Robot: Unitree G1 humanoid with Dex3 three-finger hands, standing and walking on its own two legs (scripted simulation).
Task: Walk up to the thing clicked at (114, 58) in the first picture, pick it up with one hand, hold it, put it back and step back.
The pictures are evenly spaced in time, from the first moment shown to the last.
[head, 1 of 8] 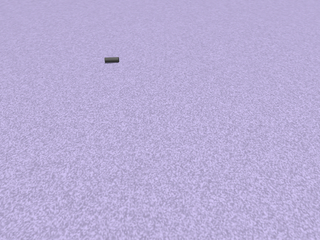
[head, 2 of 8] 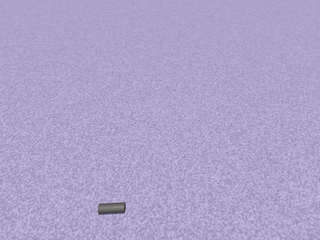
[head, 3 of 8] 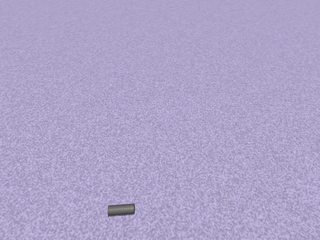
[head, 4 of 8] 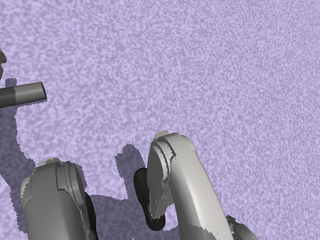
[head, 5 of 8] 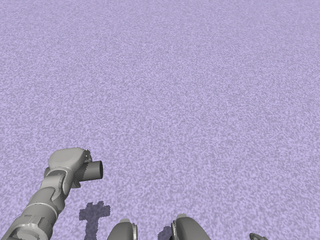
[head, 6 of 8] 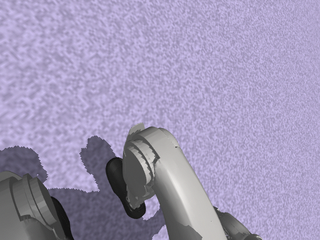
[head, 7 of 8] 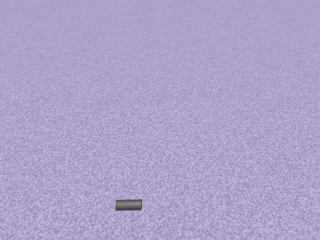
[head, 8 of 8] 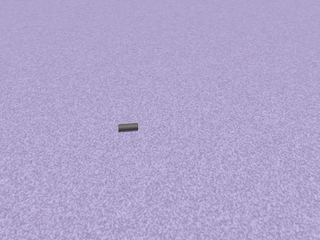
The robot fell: no
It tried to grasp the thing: yes
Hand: left
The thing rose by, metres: 0.68
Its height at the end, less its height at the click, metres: +0.00
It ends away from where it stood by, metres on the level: 0.01
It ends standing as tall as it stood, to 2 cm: yes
